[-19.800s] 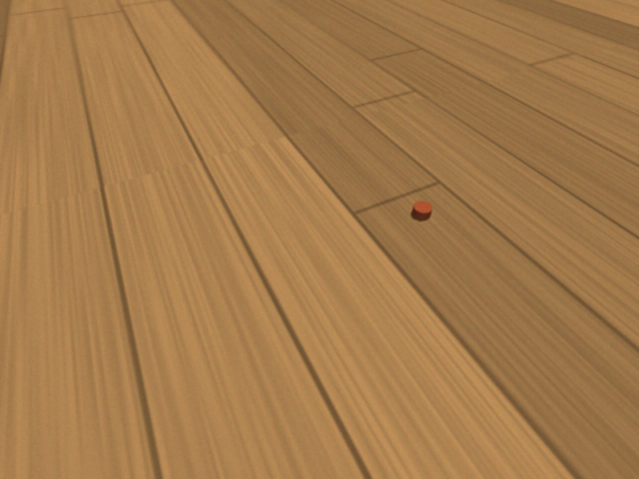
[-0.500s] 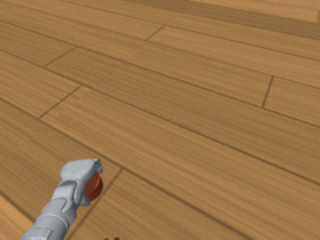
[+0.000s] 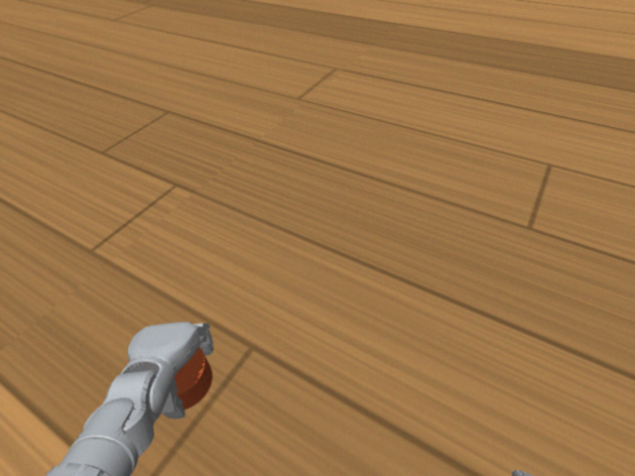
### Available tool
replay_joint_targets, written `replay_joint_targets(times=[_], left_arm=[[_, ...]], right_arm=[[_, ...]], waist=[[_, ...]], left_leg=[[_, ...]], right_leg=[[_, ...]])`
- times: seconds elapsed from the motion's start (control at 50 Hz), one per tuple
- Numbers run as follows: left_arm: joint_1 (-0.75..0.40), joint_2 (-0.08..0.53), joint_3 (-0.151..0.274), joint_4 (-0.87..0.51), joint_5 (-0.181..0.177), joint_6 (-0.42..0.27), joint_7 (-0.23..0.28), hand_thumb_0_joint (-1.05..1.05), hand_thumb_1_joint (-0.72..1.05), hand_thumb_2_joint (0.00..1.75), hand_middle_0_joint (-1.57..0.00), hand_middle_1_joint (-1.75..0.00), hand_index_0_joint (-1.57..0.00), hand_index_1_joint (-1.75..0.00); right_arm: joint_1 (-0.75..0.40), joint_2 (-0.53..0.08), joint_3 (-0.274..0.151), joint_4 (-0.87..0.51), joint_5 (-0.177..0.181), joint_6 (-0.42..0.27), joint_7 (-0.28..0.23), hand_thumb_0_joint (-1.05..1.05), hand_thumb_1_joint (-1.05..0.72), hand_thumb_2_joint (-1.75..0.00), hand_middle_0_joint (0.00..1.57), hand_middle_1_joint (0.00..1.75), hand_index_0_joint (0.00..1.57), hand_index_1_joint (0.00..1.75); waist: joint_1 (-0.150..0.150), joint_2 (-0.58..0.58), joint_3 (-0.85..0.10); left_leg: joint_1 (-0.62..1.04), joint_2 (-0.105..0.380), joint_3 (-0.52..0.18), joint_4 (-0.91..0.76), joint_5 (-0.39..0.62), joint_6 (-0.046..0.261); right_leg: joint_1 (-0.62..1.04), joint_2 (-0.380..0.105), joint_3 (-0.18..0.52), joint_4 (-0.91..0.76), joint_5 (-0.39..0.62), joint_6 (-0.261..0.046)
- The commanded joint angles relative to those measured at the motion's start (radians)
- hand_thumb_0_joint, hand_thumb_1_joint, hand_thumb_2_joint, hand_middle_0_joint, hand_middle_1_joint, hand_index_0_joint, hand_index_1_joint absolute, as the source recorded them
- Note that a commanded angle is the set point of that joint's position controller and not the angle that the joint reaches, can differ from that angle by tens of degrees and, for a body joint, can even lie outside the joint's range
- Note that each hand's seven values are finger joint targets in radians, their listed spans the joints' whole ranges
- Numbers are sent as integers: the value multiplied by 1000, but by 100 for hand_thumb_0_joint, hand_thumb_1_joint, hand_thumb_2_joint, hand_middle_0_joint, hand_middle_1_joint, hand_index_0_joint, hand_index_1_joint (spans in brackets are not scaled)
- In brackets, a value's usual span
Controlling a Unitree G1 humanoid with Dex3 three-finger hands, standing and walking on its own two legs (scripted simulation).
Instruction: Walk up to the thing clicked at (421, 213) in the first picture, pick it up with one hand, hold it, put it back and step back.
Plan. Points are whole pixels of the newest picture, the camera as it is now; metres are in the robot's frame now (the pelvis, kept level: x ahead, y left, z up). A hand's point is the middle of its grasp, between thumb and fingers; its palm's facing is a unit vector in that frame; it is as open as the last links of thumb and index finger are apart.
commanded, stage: hold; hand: left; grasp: from above
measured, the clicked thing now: (179, 374) +0.31 +0.23 -0.08
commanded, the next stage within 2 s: crouch in 1.22 s
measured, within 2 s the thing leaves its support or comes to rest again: neither
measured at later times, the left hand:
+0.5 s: hand (174, 391) +0.27 +0.22 -0.04, palm faces -0.45 -0.05 -0.89, open 10.7 cm
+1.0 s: hand (164, 392) +0.27 +0.23 -0.03, palm faces -0.44 -0.05 -0.90, open 10.7 cm
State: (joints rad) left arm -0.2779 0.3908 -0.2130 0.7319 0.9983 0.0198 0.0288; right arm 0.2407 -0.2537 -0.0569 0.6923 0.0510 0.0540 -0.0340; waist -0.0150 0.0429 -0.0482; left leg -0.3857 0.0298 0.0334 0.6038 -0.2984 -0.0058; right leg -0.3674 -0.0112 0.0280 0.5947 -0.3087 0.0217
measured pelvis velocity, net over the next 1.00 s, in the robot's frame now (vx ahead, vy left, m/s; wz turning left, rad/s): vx -0.02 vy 0.00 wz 0.00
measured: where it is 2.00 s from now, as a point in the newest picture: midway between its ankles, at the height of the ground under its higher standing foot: outside the picture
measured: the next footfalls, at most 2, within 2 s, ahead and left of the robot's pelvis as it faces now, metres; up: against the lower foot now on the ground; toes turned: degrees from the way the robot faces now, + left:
none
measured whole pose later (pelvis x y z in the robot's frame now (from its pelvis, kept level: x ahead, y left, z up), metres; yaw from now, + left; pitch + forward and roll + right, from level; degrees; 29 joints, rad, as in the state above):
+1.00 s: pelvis -0.02 +0.00 +0.01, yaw +0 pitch +0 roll +0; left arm -0.25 0.40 -0.24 0.65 1.00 0.00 -0.01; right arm 0.19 -0.25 -0.03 0.69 0.06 0.06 -0.06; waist 0.02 0.05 0.00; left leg -0.28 0.02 0.04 0.49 -0.22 0.00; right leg -0.27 -0.02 0.03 0.49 -0.23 0.02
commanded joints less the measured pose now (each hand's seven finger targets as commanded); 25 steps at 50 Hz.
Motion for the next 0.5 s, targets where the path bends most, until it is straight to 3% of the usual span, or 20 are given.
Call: replay_joint_targets(times=[0.0, 0.1, 0.14, 0.16, 0.18, 0.36, 0.4, 0.48], left_arm=[[-329, 216, 102, -221, -2, -5, 29, 0, 55, 92, -83, -96, -88, -91], [-316, 211, 104, -221, -3, -7, 34, 0, 55, 89, -82, -97, -87, -91], [-333, 209, 103, -233, 0, -5, 39, 0, 54, 89, -80, -98, -86, -92], [-334, 221, 112, -238, 1, -4, 42, 0, 55, 88, -81, -98, -87, -92], [-327, 207, 102, -236, 3, -3, 42, 0, 54, 90, -81, -98, -87, -92], [-313, 215, 104, -251, -6, -7, 29, 0, 53, 90, -81, -98, -86, -93], [-338, 202, 86, -281, -8, -7, 24, 0, 53, 92, -81, -100, -86, -94], [-322, 230, 113, -270, -6, -5, 15, 0, 52, 91, -81, -98, -86, -93]], right_arm=[[-53, -145, -40, -130, -2, -34, -10, 0, -89, -89, 20, 30, 20, 30], [-76, -140, -30, -138, 0, -34, -13, 0, -89, -89, 20, 30, 20, 30], [-74, -141, -32, -131, -4, -34, -14, 0, -89, -89, 20, 30, 20, 30], [-88, -139, -31, -132, -3, -34, -15, 0, -89, -89, 20, 30, 20, 30], [-79, -141, -32, -134, -4, -34, -15, 0, -89, -89, 20, 30, 20, 30], [-118, -136, -24, -137, 0, -35, -20, 0, -90, -90, 20, 30, 20, 30], [-123, -133, -21, -139, 0, -35, -22, 0, -90, -90, 20, 30, 20, 30], [-126, -132, -20, -137, 2, -34, -24, 0, -90, -90, 20, 30, 20, 30]], waist=[[4, -10, -254], [6, -22, -224], [-3, -9, -241], [11, -13, -240], [0, -25, -246], [11, -20, -220], [6, -23, -230], [15, -23, -216]], left_leg=[[183, -35, 3, -83, 290, 14], [180, -40, 3, -105, 229, 15], [196, -38, 3, -105, 237, 13], [197, -37, 2, -108, 245, 13], [205, -39, 6, -106, 244, 17], [211, -42, 10, -135, 189, 18], [223, -43, 10, -134, 208, 20], [224, -42, 12, -145, 201, 20]], right_leg=[[83, 45, -26, -88, 267, -25], [85, 41, -20, -113, 209, -23], [84, 42, -18, -112, 217, -23], [90, 42, -22, -116, 220, -22], [91, 40, -18, -118, 226, -21], [101, 34, -17, -152, 168, -20], [101, 33, -16, -152, 191, -17], [115, 34, -18, -162, 180, -19]])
